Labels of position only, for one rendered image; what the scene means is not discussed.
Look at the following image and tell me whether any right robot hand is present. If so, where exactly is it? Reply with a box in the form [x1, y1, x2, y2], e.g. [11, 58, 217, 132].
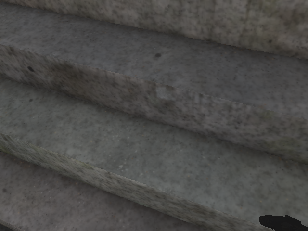
[259, 215, 308, 231]

